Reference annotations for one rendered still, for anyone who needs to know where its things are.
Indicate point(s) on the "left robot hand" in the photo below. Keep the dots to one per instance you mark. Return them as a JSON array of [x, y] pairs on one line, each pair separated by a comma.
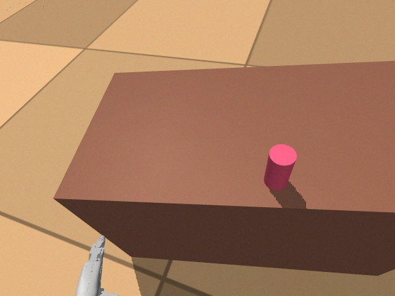
[[89, 283]]

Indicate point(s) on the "can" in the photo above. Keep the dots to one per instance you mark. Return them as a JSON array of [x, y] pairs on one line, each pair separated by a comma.
[[281, 160]]

